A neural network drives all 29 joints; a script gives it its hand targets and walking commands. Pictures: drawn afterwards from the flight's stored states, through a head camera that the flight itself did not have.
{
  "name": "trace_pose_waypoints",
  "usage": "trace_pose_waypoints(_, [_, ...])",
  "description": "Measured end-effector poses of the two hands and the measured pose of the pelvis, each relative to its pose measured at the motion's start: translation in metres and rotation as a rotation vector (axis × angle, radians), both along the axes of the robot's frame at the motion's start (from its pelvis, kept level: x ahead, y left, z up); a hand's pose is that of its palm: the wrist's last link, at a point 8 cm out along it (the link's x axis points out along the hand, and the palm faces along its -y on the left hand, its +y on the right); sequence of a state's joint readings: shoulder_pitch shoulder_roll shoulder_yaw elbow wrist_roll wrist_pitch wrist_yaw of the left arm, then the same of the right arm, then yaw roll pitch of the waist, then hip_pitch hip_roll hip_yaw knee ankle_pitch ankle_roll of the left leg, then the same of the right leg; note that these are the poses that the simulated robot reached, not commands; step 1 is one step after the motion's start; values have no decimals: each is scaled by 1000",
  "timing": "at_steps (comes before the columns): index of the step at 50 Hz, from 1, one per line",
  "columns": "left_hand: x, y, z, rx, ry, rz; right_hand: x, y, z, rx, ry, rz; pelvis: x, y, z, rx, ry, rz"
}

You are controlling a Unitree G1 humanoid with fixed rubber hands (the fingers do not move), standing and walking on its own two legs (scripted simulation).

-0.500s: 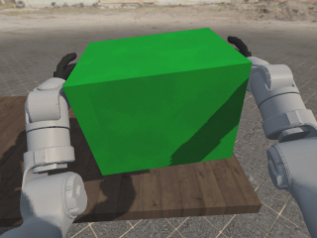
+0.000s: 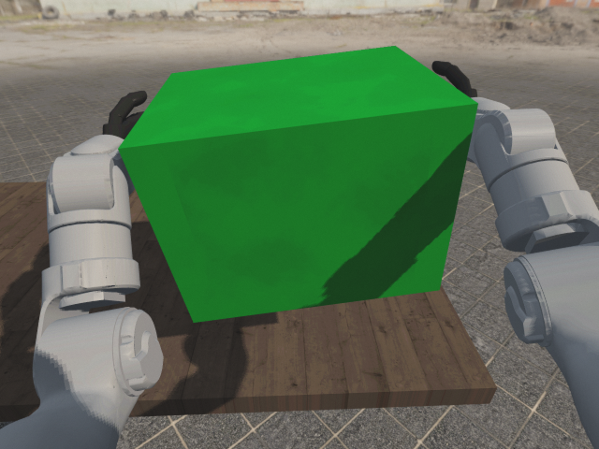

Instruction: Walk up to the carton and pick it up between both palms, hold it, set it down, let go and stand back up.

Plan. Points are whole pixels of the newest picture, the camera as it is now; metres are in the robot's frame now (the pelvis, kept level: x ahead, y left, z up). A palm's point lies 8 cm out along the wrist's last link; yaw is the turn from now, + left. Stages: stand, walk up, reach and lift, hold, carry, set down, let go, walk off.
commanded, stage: hold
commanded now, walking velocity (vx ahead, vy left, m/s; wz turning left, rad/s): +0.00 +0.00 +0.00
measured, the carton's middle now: (299, 176) +0.37 -0.01 +0.28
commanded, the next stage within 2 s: set down in 1.68 s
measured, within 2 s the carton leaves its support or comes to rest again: neither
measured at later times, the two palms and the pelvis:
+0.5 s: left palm (131, 165) +0.37 +0.19 +0.30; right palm (455, 131) +0.37 -0.21 +0.33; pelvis +0.01 +0.00 +0.00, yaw +0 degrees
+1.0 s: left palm (123, 154) +0.37 +0.19 +0.32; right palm (453, 121) +0.37 -0.20 +0.34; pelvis +0.00 +0.00 +0.00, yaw +0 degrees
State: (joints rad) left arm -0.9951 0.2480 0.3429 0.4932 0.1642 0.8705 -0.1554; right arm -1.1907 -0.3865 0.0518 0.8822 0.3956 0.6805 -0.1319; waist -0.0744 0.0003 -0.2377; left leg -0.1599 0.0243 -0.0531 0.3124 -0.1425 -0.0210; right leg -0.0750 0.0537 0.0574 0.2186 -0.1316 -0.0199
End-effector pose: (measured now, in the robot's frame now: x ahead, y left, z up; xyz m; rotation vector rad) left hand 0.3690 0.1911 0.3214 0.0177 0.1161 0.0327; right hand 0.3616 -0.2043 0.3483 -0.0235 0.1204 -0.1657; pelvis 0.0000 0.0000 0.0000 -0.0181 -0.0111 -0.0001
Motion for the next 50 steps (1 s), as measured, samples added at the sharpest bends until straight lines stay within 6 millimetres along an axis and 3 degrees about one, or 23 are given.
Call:
trace_pose_waypoints(13, [10,0,-12,9,10,-5,9,0,-11,-9,11,-2,4,1,0,-1,4,6])
trace_pose_waypoints(27, [3,-4,-18,4,4,6,5,-3,-17,-3,6,4,7,0,0,-1,-17,1])
trace_pose_waypoints(43, [2,-1,-1,4,-7,8,4,-1,-6,6,-5,6,3,0,0,1,1,2])
trace_pose_waypoints(50, [5,2,-3,5,4,-1,5,2,-3,-2,7,1,5,1,0,-1,0,3])
